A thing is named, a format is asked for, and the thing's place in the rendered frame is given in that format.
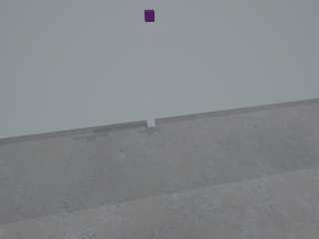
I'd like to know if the panel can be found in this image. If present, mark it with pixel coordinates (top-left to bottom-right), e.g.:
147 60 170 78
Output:
130 0 167 127

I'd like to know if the button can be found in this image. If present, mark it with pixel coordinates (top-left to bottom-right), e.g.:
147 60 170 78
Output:
145 9 155 22

